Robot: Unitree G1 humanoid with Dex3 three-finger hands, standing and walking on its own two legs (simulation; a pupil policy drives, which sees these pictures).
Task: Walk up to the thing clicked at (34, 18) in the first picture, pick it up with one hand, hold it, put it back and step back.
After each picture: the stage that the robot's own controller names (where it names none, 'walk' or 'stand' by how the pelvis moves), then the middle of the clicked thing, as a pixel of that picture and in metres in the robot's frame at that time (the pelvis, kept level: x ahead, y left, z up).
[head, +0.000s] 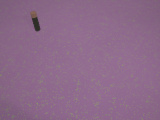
stand; (35, 21) +1.64 +0.56 -0.65
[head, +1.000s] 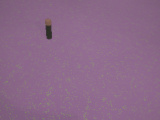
walk; (48, 29) +1.56 +0.29 -0.63
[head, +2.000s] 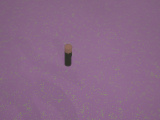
walk; (68, 55) +1.01 +0.10 -0.64
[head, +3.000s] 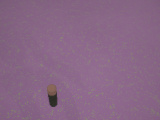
walk; (52, 96) +0.63 +0.19 -0.64
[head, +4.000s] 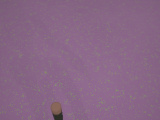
stand; (57, 113) +0.44 +0.15 -0.64
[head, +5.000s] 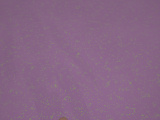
stand; out of the picture +0.39 +0.14 -0.65
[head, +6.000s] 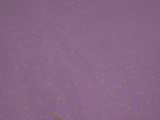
stand; out of the picture +0.37 +0.17 -0.66
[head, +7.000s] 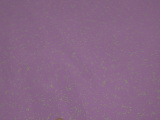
stand; out of the picture +0.38 +0.16 -0.66
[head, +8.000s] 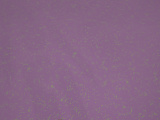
stand; out of the picture +0.37 +0.16 -0.66
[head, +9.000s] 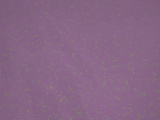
stand; out of the picture +0.37 +0.16 -0.66
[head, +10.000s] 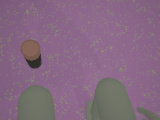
go down; (33, 56) +0.45 +0.15 -0.32
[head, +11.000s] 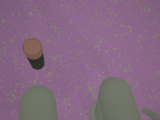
approach; (35, 56) +0.46 +0.15 -0.28
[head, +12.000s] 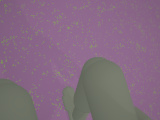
close in; out of the picture +0.47 +0.20 -0.17
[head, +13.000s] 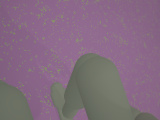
close; out of the picture +0.47 +0.21 -0.17
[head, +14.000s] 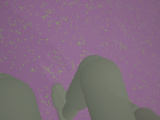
lift; out of the picture +0.41 +0.20 -0.17
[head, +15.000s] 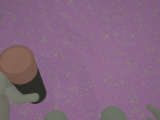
lift; (28, 81) +0.32 +0.16 +0.04
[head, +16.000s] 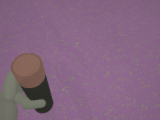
hold; (37, 88) +0.29 +0.15 +0.07
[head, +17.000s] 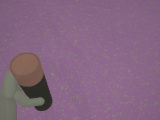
hold; (35, 87) +0.30 +0.16 +0.05
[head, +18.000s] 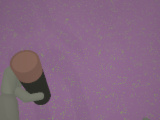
crouch; (35, 82) +0.33 +0.15 +0.00
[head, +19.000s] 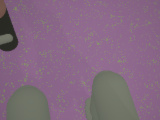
lower; out of the picture +0.50 +0.18 -0.02
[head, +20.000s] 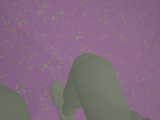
lower; out of the picture +0.47 +0.23 -0.16
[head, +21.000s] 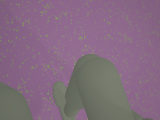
lower; out of the picture +0.46 +0.23 -0.16
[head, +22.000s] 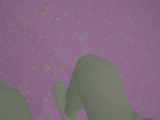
lower; out of the picture +0.46 +0.23 -0.16
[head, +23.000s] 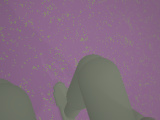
lower; out of the picture +0.46 +0.22 -0.16
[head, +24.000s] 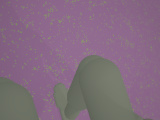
draw back; out of the picture +0.45 +0.19 -0.18
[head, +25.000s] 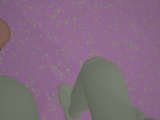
stand; out of the picture +0.43 +0.18 -0.18
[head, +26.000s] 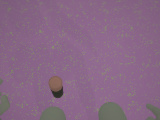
walk; (56, 88) +0.40 +0.12 -0.45
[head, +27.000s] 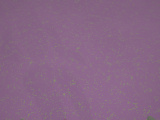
stand; out of the picture +0.36 +0.11 -0.60
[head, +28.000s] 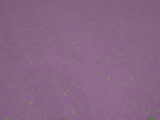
stand; out of the picture +0.36 +0.12 -0.60
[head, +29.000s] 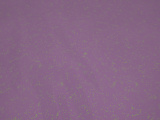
stand; out of the picture +0.37 +0.10 -0.65
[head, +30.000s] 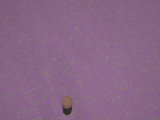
walk; (67, 106) +0.42 +0.06 -0.64
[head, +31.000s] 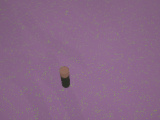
walk; (65, 77) +0.62 +0.13 -0.63
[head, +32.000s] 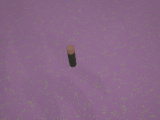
walk; (71, 56) +0.96 +0.16 -0.63
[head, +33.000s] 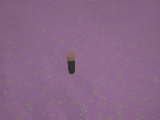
stand; (71, 63) +1.01 +0.13 -0.65
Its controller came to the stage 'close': yes
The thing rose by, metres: 0.70
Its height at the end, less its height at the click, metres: +0.00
